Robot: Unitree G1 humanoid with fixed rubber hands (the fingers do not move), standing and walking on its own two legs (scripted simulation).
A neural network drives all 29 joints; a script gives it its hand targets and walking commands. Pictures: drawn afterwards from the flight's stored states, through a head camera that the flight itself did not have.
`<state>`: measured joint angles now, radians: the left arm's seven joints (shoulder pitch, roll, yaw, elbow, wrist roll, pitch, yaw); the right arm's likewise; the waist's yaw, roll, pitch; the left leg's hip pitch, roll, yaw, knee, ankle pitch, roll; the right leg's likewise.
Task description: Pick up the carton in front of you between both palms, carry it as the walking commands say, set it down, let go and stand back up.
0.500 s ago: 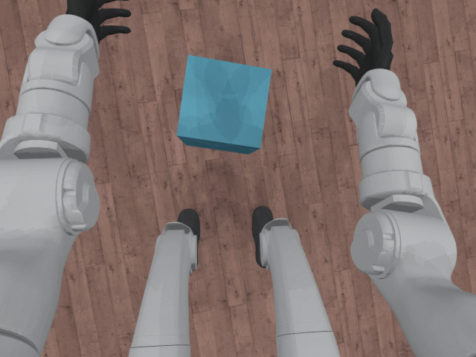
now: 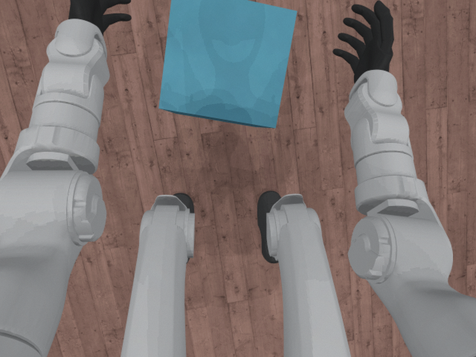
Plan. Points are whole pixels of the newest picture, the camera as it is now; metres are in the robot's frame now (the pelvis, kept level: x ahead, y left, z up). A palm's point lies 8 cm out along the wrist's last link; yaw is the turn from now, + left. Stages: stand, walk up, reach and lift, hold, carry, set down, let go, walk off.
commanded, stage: reach and lift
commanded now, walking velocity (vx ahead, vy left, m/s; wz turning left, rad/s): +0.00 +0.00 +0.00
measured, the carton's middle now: (224, 72) +0.51 +0.02 -0.40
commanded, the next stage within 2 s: none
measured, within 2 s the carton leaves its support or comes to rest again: leaves its support in 1.30 s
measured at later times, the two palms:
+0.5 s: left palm (131, 52) +0.53 +0.20 -0.33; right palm (320, 82) +0.49 -0.17 -0.33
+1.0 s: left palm (147, 52) +0.53 +0.17 -0.32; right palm (307, 77) +0.50 -0.14 -0.32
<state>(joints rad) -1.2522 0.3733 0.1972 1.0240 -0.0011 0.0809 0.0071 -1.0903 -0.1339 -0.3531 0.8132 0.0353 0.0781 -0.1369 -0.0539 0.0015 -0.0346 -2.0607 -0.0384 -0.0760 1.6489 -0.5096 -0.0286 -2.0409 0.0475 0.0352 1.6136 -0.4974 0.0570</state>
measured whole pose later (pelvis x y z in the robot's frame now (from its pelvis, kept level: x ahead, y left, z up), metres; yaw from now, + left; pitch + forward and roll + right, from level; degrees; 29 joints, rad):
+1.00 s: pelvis -0.04 +0.00 -0.15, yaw +0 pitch +37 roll -3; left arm -1.60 0.43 -0.07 1.26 -0.23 0.05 0.06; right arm -1.48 -0.21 -0.15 1.11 0.22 0.04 -0.17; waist -0.04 -0.02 0.39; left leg -2.27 -0.03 -0.06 2.18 -0.56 -0.03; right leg -2.25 0.05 0.02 2.15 -0.54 0.06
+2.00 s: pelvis -0.03 -0.01 -0.02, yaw +3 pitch +43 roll -1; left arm -1.07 0.06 0.38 0.76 0.20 0.38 0.04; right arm -0.99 0.04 -0.50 0.62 -0.18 0.38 -0.10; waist -0.02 -0.01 -0.16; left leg -1.99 -0.11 -0.10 1.73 -0.49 -0.07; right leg -1.98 0.12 0.10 1.72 -0.49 0.09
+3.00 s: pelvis +0.07 -0.01 +0.24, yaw +4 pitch +8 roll +0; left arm -0.28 -0.12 0.25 0.50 0.18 0.44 0.05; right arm -0.27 0.15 -0.27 0.47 -0.19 0.43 -0.06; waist 0.00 0.00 -0.14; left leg -0.47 -0.06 -0.15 0.63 -0.30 -0.02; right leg -0.47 0.06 0.15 0.63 -0.30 0.02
